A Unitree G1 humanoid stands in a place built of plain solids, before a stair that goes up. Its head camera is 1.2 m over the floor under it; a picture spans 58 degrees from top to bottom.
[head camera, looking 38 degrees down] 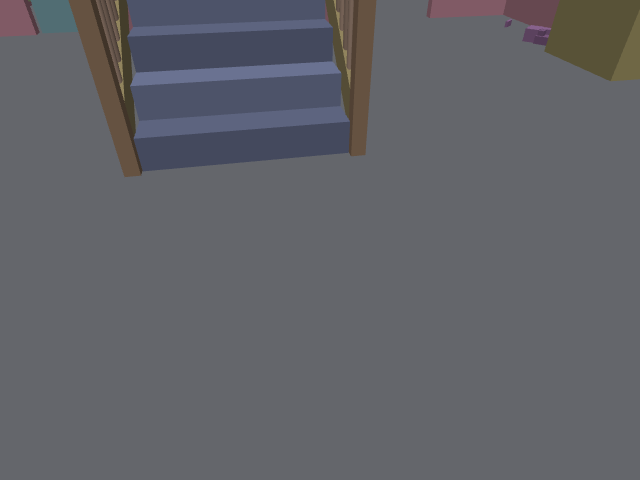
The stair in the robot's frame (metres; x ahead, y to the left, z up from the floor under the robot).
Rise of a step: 0.20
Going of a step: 0.25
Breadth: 1.20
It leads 11 degrees to the left of straight ahead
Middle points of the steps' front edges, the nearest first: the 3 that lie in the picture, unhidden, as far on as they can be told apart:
2.28 0.41 0.20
2.52 0.46 0.40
2.76 0.51 0.60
